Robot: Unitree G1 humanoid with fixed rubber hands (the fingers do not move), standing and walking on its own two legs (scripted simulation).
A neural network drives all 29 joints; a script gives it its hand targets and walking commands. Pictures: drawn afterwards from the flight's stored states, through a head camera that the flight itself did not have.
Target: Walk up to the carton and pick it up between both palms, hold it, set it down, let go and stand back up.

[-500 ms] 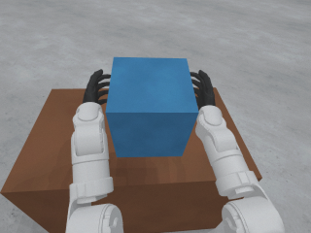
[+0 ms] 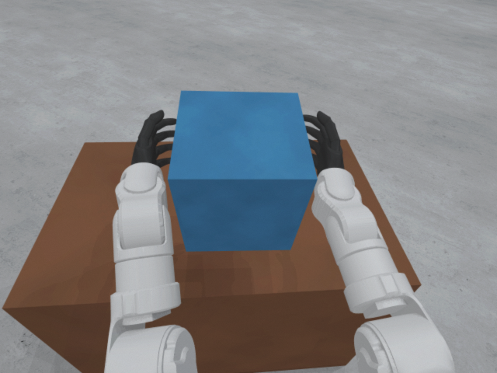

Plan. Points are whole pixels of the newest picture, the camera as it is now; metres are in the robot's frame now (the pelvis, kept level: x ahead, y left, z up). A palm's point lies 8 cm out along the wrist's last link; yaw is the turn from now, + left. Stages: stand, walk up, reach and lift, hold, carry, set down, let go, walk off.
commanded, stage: hold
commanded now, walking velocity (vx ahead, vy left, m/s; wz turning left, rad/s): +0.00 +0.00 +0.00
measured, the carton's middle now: (239, 175) +0.38 +0.00 +0.13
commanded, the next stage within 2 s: set down in 0.78 s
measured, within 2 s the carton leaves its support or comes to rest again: neither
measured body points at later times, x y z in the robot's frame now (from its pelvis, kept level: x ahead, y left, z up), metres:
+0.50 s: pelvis +0.00 +0.00 +0.00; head -0.03 +0.03 +0.45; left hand +0.38 +0.13 +0.18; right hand +0.37 -0.14 +0.17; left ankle +0.02 +0.15 -0.75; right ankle +0.03 -0.13 -0.75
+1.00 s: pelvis +0.00 +0.00 +0.00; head -0.03 +0.03 +0.45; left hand +0.37 +0.14 +0.18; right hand +0.37 -0.14 +0.17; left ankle +0.02 +0.15 -0.75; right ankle +0.03 -0.13 -0.75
